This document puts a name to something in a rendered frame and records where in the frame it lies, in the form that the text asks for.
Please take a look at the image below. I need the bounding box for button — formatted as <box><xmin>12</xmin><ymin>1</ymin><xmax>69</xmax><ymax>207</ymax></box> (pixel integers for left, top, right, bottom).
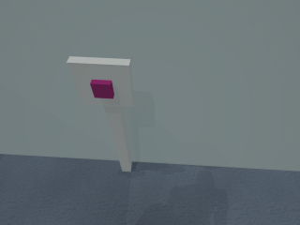
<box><xmin>90</xmin><ymin>80</ymin><xmax>114</xmax><ymax>99</ymax></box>

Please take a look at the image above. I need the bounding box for panel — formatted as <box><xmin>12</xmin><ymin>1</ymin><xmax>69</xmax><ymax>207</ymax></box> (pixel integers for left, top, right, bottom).
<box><xmin>67</xmin><ymin>56</ymin><xmax>134</xmax><ymax>172</ymax></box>

